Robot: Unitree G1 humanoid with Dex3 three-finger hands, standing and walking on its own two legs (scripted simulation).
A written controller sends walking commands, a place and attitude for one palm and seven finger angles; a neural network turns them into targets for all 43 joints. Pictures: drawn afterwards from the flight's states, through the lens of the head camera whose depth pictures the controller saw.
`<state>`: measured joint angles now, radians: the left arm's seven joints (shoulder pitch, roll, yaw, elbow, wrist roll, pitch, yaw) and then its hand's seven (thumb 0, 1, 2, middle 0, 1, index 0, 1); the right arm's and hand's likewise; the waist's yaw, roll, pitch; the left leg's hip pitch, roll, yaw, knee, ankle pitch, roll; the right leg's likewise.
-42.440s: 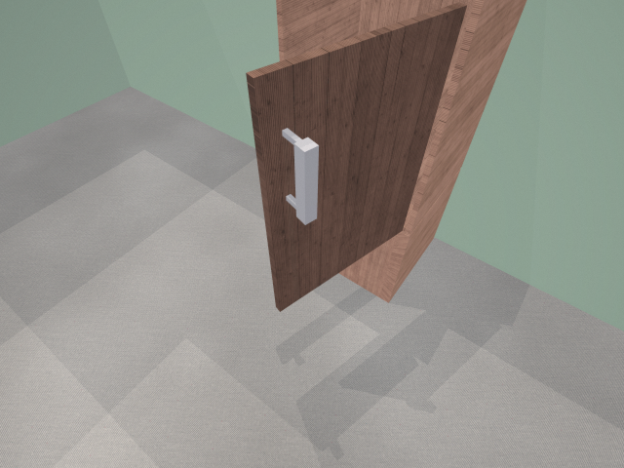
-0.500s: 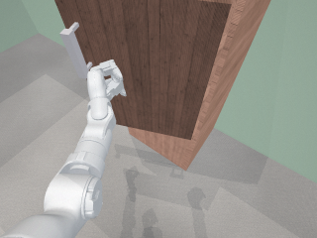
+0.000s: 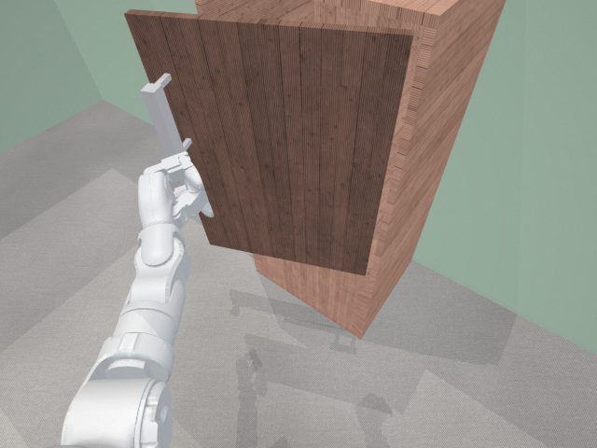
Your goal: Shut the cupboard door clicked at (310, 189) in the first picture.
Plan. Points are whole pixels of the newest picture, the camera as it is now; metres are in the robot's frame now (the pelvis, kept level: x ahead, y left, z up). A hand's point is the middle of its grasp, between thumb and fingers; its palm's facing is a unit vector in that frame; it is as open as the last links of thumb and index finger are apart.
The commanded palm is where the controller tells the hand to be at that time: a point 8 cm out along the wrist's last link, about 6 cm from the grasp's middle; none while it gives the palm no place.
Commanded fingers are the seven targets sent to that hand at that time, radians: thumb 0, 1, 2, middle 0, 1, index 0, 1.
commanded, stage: draw the hand back to the body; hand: left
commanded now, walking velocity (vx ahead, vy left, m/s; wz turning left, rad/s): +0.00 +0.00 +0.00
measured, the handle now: (171, 120) +0.64 +0.22 +0.10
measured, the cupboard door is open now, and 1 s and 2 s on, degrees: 22 22 22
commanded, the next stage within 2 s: step back with the hand held close in 1.28 s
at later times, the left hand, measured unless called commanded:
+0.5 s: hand (98, 279) +0.28 +0.21 +0.15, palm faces +0.26 -0.94 -0.24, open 3.4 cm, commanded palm +0.23 +0.25 +0.17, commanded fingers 0.00 0.90 0.90 -0.72 -0.87 -0.72 -0.87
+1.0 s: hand out of the picture +0.19 +0.29 +0.18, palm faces +0.52 -0.74 -0.43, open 6.8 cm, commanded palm +0.15 +0.32 +0.20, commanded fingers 0.00 0.90 0.90 -0.20 -0.30 -0.20 -0.30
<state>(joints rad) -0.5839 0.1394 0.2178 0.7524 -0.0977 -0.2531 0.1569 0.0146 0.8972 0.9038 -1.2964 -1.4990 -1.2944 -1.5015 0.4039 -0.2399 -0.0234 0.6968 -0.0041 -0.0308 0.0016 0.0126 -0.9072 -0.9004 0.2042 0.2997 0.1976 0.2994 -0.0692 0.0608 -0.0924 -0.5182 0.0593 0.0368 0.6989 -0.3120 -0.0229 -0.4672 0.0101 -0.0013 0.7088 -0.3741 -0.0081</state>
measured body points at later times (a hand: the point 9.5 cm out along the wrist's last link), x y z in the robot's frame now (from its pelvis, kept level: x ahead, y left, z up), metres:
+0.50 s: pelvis +0.00 +0.01 +0.02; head -0.02 -0.01 +0.47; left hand +0.26 +0.26 +0.17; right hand +0.21 -0.20 -0.05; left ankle +0.02 +0.14 -0.72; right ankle -0.01 -0.11 -0.72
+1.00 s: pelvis +0.02 +0.01 +0.03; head +0.00 -0.02 +0.47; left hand +0.16 +0.33 +0.21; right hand +0.21 -0.21 -0.07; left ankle +0.02 +0.14 -0.72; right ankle -0.01 -0.11 -0.72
